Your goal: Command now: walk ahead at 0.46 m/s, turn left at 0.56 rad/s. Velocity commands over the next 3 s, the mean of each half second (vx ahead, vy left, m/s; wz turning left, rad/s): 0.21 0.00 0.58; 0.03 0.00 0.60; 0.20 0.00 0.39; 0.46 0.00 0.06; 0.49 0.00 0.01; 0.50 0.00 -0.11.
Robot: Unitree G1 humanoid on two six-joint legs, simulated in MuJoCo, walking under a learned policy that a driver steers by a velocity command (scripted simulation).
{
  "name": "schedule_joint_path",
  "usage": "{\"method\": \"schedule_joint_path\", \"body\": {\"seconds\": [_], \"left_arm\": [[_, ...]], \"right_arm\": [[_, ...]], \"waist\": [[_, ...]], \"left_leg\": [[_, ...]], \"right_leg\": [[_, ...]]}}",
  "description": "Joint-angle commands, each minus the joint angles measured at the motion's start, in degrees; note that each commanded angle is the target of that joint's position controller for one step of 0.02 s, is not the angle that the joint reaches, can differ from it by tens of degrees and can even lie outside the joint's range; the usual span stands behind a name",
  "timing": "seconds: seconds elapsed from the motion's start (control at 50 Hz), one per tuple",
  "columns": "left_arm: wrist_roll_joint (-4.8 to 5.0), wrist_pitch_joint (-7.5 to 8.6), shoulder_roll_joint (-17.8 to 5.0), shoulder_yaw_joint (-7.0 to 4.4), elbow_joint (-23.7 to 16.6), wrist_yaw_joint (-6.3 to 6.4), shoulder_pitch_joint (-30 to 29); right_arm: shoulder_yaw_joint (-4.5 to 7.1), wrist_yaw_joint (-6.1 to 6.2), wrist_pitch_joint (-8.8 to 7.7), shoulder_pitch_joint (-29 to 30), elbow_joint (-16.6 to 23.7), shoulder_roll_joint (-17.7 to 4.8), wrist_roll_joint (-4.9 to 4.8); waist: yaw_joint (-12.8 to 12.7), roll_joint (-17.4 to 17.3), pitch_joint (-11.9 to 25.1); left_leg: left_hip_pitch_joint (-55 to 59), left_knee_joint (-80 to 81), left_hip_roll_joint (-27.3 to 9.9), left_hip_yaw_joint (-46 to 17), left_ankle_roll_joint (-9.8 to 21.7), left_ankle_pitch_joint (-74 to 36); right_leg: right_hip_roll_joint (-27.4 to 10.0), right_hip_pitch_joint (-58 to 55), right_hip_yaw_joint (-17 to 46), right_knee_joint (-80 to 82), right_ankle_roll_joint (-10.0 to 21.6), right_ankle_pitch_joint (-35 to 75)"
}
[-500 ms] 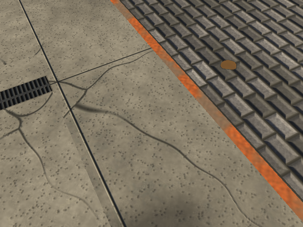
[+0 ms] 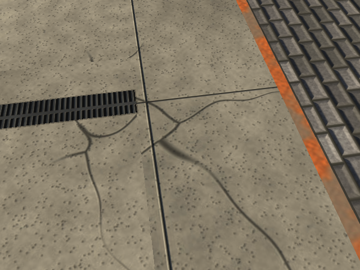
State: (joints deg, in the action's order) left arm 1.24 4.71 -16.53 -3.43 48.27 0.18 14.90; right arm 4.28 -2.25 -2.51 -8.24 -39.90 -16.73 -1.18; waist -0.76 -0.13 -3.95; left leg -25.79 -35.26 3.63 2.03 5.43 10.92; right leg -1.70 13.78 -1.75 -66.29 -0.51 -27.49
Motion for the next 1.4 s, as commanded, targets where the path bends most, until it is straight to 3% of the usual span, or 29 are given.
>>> {"method": "schedule_joint_path", "body": {"seconds": [0.02,0.06,0.12,0.18,0.26,0.34,0.36,0.38,0.4,0.42,0.44,0.5,0.56,0.68,0.76,0.78,0.8,0.82,0.84,0.88,0.94,1.12,1.22,1.24,1.26,1.28,1.3,1.32,1.4], "left_arm": [[-0.62,3.97,-7.4,-1.25,-7.5,-0.06,-5.8],[-1.85,2.41,-8.3,-1.96,-7.3,0.18,-3.6],[-2.40,0.50,-5.1,-1.21,-8.1,0.69,-4.1],[-2.23,0.00,-3.5,-0.38,-9.2,0.53,-8.6],[-1.44,-0.32,-4.8,-0.63,-11.0,-0.37,-13.9],[-2.10,0.86,-7.4,-1.97,-10.3,-0.43,-9.2],[-3.12,1.13,-10.1,-2.51,-10.4,0.07,-6.4],[-4.50,0.48,-11.9,-2.41,-11.1,0.63,-5.8],[-3.05,-0.71,-11.1,-2.78,-9.8,0.44,-3.5],[-2.15,-1.27,-7.3,-1.82,-11.5,0.57,-6.0],[-2.28,-2.04,-5.4,-1.23,-11.8,0.75,-7.6],[-2.79,-3.59,-6.4,-1.15,-11.8,1.32,-11.6],[-2.79,-3.97,-6.8,-1.60,-11.0,1.79,-10.8],[-1.72,-4.87,-9.5,-2.74,-10.1,1.48,-11.5],[-0.07,-5.48,-9.0,-2.81,-8.3,1.27,-10.7],[-0.32,-5.72,-6.6,-2.37,-7.1,0.95,-8.1],[-3.19,-5.70,-3.4,-1.33,-9.1,0.45,-7.3],[-2.63,-5.13,-6.2,-2.32,-11.5,1.14,-14.8],[-1.37,-5.14,-7.5,-2.88,-11.4,1.52,-15.6],[-1.71,-5.56,-7.8,-3.51,-8.7,2.33,-11.8],[-1.59,-5.26,-6.9,-3.49,-8.6,2.03,-10.1],[-0.69,-4.06,-5.7,-2.44,-10.0,0.46,-12.9],[-0.19,-2.51,-5.1,-2.42,-8.5,-0.96,-7.4],[-0.88,-2.07,-5.7,-2.52,-8.0,-0.85,-4.9],[-2.12,-1.76,-8.0,-2.61,-7.3,-0.71,0.3],[-3.30,-1.18,-14.5,-4.22,-5.6,-1.34,3.4],[-2.41,-0.35,-11.5,-3.62,-6.5,-1.20,0.3],[-1.37,-0.13,-8.8,-2.78,-6.6,-0.56,-1.5],[-0.99,-0.12,-7.0,-1.73,-5.7,0.58,0.9]], "right_arm": [[2.26,0.57,-1.23,-7.0,2.2,-7.6,0.33],[1.81,1.12,-1.17,-3.4,4.1,-6.7,1.36],[2.60,2.26,-0.82,-4.0,3.6,-9.3,1.03],[2.89,3.55,0.90,-5.1,3.0,-9.8,0.11],[2.81,4.33,2.71,-7.4,2.4,-9.3,-0.01],[2.28,4.70,2.99,-3.7,4.2,-7.4,0.07],[1.37,4.58,2.65,-4.3,5.4,-4.6,0.84],[0.50,4.50,2.47,-13.2,5.0,-1.5,1.52],[1.08,4.07,2.63,-18.7,4.4,-6.3,0.52],[2.48,4.22,3.49,-15.4,3.1,-10.8,-0.13],[2.97,4.51,4.59,-10.8,3.4,-11.7,-0.18],[2.41,4.71,6.50,-8.0,4.7,-8.1,-0.24],[1.61,4.61,6.17,-7.1,5.8,-5.4,0.06],[1.33,2.98,6.02,-4.7,7.2,-6.1,0.34],[2.34,2.14,6.10,-9.5,5.3,-7.0,0.68],[3.23,2.57,6.04,-11.1,5.2,-9.6,0.91],[4.28,3.71,6.00,-10.4,7.1,-16.0,0.80],[4.23,3.16,4.71,-10.4,8.2,-16.6,3.25],[3.73,2.93,3.47,-7.4,8.0,-14.9,3.63],[2.59,3.35,2.74,-2.0,8.5,-10.8,1.43],[1.57,4.14,3.01,-1.9,8.8,-8.9,1.29],[2.76,4.20,4.36,-3.3,9.3,-11.4,0.95],[1.48,3.80,4.52,-1.8,8.9,-8.7,0.16],[0.59,3.95,4.15,-3.0,8.5,-6.1,0.61],[-0.81,3.85,3.76,-4.6,8.2,-1.7,1.51],[0.43,4.14,2.69,-1.8,11.5,-5.3,0.06],[1.50,4.42,1.86,-0.5,10.4,-9.2,0.15],[1.91,4.15,1.55,-1.1,9.3,-10.0,0.29],[0.85,2.64,-0.24,0.7,8.3,-5.5,0.97]], "waist": [[3.2,0.0,8.0],[-0.1,-0.8,6.8],[-1.0,-0.9,6.4],[0.8,-4.1,8.4],[2.9,-5.9,9.3],[-0.9,-7.1,9.3],[-1.2,-2.3,14.1],[3.0,11.3,18.8],[3.7,17.3,23.4],[2.0,9.8,18.6],[1.0,6.1,14.7],[2.0,7.1,7.8],[1.1,8.9,9.3],[0.3,9.6,10.8],[3.0,7.4,10.1],[2.9,-0.4,7.9],[0.1,-18.7,6.3],[5.0,-15.2,7.5],[3.3,-10.5,5.9],[0.6,-7.4,6.0],[-0.2,-7.7,8.5],[2.3,-9.3,8.5],[-0.5,-8.8,7.9],[-1.2,-5.9,8.5],[-1.7,4.4,10.9],[-1.7,14.6,4.1],[-1.4,10.2,-0.9],[-0.4,9.4,-2.3],[-1.7,7.6,-0.8]], "left_leg": [[28.4,18.5,-16.5,-28.9,12.7,-10.0],[19.1,19.0,-14.7,-23.0,12.2,-28.5],[12.1,18.3,-11.5,-15.9,11.1,-41.1],[9.5,15.7,-7.1,-12.3,7.0,-37.8],[12.5,12.0,-7.9,-18.1,4.4,-25.6],[15.7,2.2,-6.6,-24.7,1.6,-17.3],[11.7,-7.6,-2.8,-21.4,-0.9,-8.7],[-0.6,-21.1,4.8,-15.2,-4.6,27.8],[-7.0,-31.9,2.5,-12.5,-6.8,32.3],[-9.3,-37.0,-0.3,-12.4,-8.8,27.5],[-10.4,-38.5,-1.6,-10.5,-9.8,23.0],[-6.0,-34.4,-3.8,-6.6,-10.6,16.1],[-3.7,-26.7,-4.8,-4.1,-10.6,14.6],[4.5,-11.8,-6.6,-1.3,-8.0,10.1],[15.4,5.0,-3.9,1.1,-3.1,1.9],[19.9,12.5,-7.9,-7.3,0.2,-4.0],[25.1,14.8,-22.6,-28.5,8.0,-19.7],[17.2,18.3,-25.6,-33.8,14.7,-15.5],[15.7,19.0,-22.1,-28.7,12.1,-10.3],[15.9,17.5,-17.2,-22.6,6.5,-8.0],[16.2,16.1,-14.7,-20.3,6.6,-15.5],[17.6,12.9,-13.7,-28.2,7.8,-14.8],[9.2,13.4,-8.9,-30.1,5.0,16.9],[4.1,9.4,-6.2,-27.5,2.3,21.7],[-2.7,-7.5,0.0,-18.7,-1.7,25.8],[-16.7,-16.1,4.5,-13.1,-3.2,25.9],[-20.1,-22.6,0.0,-15.1,-3.9,20.7],[-21.3,-24.2,-0.9,-14.6,-4.4,15.7],[-20.3,-23.5,-5.0,-7.1,-6.7,3.2]], "right_leg": [[-3.2,28.6,6.7,-3.5,1.2,5.5],[-4.1,21.1,6.6,0.1,-0.5,6.8],[-1.9,18.1,4.1,10.1,-3.3,11.2],[1.7,13.2,3.1,22.9,-4.1,23.4],[4.1,10.9,5.2,33.0,-3.9,27.9],[2.4,4.6,6.7,43.5,-0.5,31.0],[-5.7,-5.9,12.5,42.8,3.0,45.1],[-19.3,-20.4,26.7,40.1,12.0,68.6],[-26.9,-22.8,40.2,42.3,19.0,56.9],[-22.5,-18.9,34.6,43.4,17.4,46.4],[-18.6,-14.6,26.7,43.9,14.5,39.0],[-11.9,-1.3,14.6,49.1,12.3,28.6],[-12.4,-2.8,10.1,50.2,14.0,31.2],[-15.4,-3.1,5.6,50.4,14.0,27.5],[-14.0,1.0,0.9,43.2,7.9,19.8],[-10.2,7.9,-3.6,33.9,2.7,12.0],[-1.1,23.7,-8.3,15.7,-3.7,-8.9],[2.0,26.2,2.1,5.9,-3.3,-10.9],[0.7,26.1,4.6,2.4,-2.1,-5.2],[-0.3,25.5,5.4,2.3,-2.0,3.3],[1.4,22.0,5.1,0.5,-3.5,8.3],[3.8,13.7,6.6,23.5,-4.1,6.1],[3.6,-2.0,3.2,42.0,-0.2,13.6],[-0.1,-9.1,6.2,44.5,1.7,13.2],[-11.4,-16.1,18.6,48.4,5.6,5.3],[-19.5,-12.8,39.0,55.3,14.5,-8.2],[-20.2,-10.4,39.3,56.7,16.1,-14.3],[-17.5,-10.5,34.3,56.6,14.2,-12.7],[-11.6,-11.8,21.1,58.2,11.3,3.0]]}}
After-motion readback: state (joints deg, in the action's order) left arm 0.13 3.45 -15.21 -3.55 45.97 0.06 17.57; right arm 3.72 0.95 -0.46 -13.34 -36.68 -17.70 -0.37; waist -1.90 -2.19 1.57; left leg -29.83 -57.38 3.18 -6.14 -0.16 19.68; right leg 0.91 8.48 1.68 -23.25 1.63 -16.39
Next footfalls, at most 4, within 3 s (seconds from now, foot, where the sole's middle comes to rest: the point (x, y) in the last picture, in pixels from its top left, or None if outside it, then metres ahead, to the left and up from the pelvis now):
0.36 right None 0.36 -0.10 -0.76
0.78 left None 0.19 0.12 -0.76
1.24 right None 0.33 -0.06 -0.76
1.66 left None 0.29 0.31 -0.76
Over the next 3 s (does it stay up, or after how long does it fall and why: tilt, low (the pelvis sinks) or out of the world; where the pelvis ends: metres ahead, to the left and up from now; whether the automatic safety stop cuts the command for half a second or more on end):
stays up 0.76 0.70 0.03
